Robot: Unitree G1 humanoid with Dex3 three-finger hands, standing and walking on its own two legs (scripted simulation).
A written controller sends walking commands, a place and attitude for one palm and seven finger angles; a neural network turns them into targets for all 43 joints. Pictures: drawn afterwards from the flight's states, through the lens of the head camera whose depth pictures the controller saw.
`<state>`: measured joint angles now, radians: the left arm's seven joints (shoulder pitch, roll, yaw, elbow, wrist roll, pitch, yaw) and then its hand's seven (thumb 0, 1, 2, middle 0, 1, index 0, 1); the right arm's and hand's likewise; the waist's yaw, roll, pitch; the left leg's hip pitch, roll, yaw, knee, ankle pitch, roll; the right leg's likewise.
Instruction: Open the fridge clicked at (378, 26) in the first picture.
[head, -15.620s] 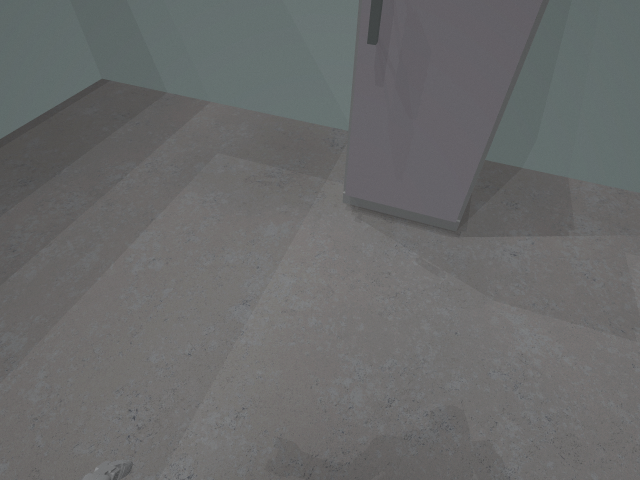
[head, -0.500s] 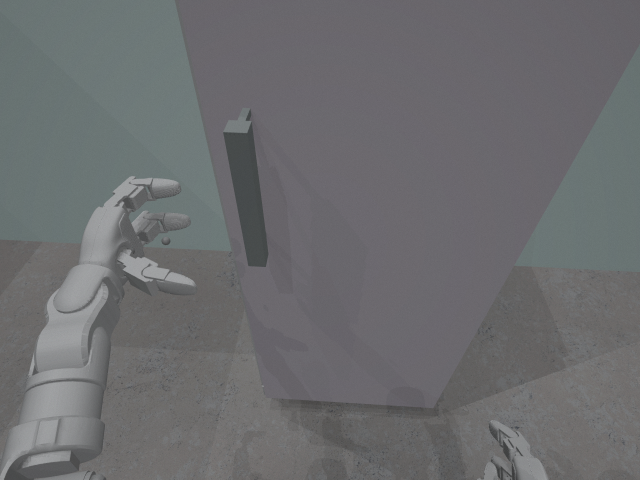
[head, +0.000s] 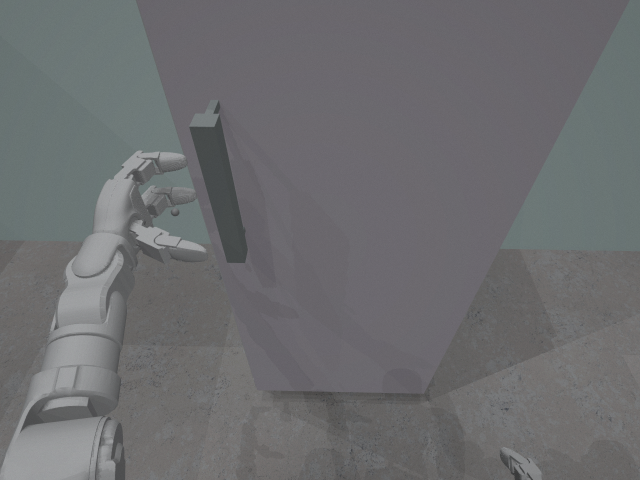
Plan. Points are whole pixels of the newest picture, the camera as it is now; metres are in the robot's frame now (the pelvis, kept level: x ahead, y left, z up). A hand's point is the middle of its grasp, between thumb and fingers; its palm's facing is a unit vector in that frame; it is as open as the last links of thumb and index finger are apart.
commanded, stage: move the hooked fingers beside the handle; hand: left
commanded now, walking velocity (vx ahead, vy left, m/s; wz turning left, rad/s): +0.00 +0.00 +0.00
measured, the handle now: (226, 188) +0.46 +0.15 +0.13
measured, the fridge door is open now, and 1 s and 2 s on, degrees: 0 0 0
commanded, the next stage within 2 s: none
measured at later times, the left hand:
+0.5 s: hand (166, 226) +0.39 +0.21 +0.12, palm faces +0.06 -1.00 +0.00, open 14.0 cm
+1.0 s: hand (154, 214) +0.39 +0.22 +0.15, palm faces +0.05 -1.00 +0.00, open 14.0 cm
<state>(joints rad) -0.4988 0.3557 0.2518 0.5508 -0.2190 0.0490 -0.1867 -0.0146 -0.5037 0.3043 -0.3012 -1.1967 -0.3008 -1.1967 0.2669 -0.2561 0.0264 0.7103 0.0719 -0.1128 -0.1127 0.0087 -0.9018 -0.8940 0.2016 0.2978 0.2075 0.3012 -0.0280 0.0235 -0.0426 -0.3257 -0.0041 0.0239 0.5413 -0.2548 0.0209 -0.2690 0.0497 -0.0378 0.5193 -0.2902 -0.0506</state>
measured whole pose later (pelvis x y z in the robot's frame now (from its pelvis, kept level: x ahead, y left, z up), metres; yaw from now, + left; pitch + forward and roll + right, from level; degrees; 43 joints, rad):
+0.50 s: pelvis +0.01 +0.00 +0.00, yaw +0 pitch +3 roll +0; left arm -0.43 0.37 0.29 0.54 -0.23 0.05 -0.22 -0.01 -0.50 0.30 -0.30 -1.20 -0.30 -1.20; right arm 0.27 -0.27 0.01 0.68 0.08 -0.10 -0.11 0.01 -0.90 -0.89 0.20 0.30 0.21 0.30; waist -0.02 0.02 -0.05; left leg -0.35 0.00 0.03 0.57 -0.28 0.02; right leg -0.29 0.05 -0.03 0.54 -0.31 -0.05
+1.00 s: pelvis +0.00 +0.02 +0.00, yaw +0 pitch +2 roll -1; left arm -0.46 0.36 0.26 0.51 -0.21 0.01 -0.19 -0.02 -0.50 0.30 -0.30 -1.20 -0.30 -1.20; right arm 0.28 -0.24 0.03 0.69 0.07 -0.09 -0.11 0.01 -0.90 -0.89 0.20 0.30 0.21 0.30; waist -0.02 0.01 -0.05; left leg -0.33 -0.01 0.03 0.57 -0.27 0.04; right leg -0.27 0.04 -0.03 0.52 -0.29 -0.03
